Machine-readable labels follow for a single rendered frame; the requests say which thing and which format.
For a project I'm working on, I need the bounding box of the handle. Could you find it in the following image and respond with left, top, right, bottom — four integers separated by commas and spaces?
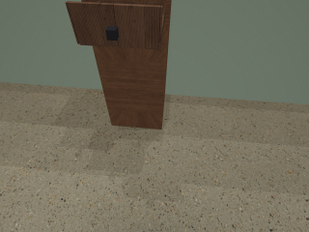
105, 25, 120, 41

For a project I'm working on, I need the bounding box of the drawer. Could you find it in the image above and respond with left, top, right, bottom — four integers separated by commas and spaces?
66, 0, 166, 50

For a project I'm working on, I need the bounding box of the cabinet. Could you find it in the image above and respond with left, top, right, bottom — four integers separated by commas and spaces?
81, 0, 172, 130

